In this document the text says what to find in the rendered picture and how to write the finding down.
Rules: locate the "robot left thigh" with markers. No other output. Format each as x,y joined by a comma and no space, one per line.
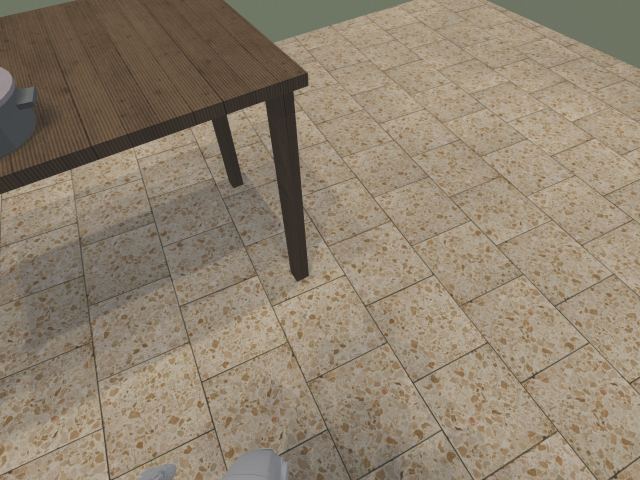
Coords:
258,465

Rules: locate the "pot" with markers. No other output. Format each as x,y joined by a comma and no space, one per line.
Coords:
17,120

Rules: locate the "table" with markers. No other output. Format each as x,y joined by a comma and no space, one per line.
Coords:
115,74

